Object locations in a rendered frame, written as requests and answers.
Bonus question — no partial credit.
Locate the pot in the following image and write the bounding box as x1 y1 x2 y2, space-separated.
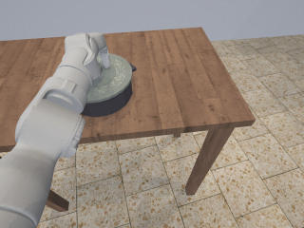
81 62 137 117

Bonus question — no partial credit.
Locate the robot left upper arm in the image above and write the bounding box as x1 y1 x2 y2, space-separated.
0 98 86 228

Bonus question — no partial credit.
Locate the table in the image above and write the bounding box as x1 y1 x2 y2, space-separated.
0 27 256 212

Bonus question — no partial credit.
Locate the left robot forearm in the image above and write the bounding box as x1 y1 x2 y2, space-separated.
14 32 101 143

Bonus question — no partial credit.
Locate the robot left hand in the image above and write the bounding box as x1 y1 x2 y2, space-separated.
88 32 111 80

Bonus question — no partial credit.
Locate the lid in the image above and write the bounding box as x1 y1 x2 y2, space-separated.
86 53 133 104

